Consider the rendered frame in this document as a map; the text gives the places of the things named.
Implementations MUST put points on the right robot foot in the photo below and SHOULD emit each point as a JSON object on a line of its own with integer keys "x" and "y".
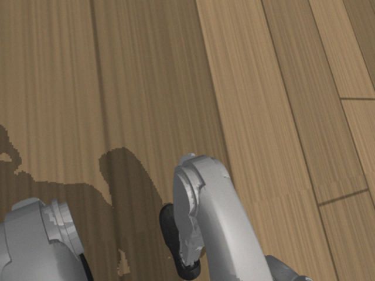
{"x": 171, "y": 236}

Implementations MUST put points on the left robot foot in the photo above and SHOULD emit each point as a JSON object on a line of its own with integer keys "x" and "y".
{"x": 86, "y": 267}

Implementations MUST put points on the right robot hand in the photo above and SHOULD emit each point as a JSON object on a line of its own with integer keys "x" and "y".
{"x": 279, "y": 270}

